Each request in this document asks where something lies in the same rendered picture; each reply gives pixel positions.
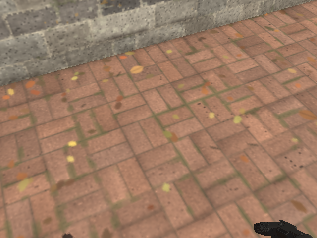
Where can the right robot hand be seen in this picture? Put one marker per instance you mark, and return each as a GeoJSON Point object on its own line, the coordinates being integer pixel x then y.
{"type": "Point", "coordinates": [279, 229]}

